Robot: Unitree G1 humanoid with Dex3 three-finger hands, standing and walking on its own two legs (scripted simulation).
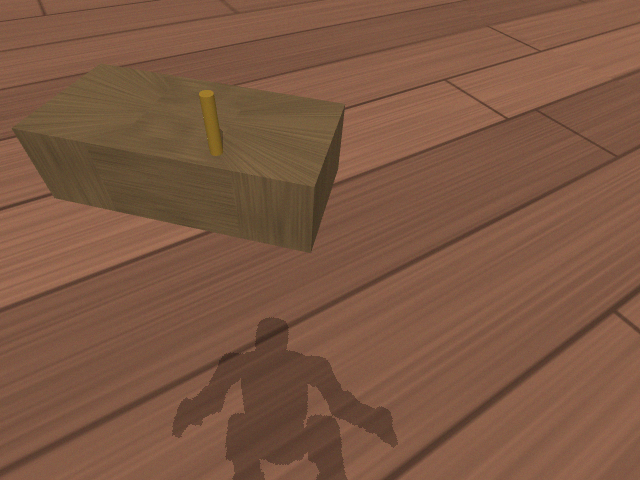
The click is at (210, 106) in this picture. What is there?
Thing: slim round
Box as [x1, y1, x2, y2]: [199, 90, 222, 155]
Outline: 203,90 199,92 199,97 209,149 211,154 218,155 222,152 222,147 213,92 210,90
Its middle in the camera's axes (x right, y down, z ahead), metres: -0.37 -0.39 +1.37
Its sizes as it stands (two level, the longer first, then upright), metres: 0.048 0.048 0.231
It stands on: a support 0.36 m high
